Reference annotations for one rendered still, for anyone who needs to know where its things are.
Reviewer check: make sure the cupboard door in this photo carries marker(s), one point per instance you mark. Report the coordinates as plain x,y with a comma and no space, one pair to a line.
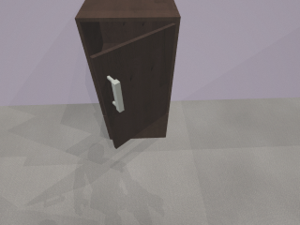
143,67

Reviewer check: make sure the handle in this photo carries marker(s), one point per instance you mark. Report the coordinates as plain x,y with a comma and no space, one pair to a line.
117,94

